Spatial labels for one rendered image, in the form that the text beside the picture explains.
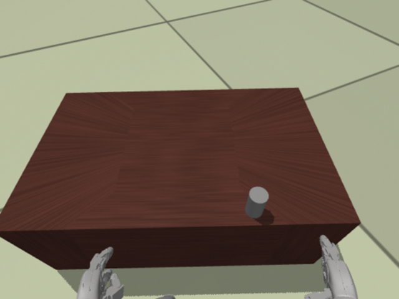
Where can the right robot hand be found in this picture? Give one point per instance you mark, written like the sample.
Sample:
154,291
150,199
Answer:
337,277

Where can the left robot hand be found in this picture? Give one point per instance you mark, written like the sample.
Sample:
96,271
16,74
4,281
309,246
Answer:
93,281

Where can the can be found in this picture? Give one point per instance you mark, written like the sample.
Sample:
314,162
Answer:
256,202

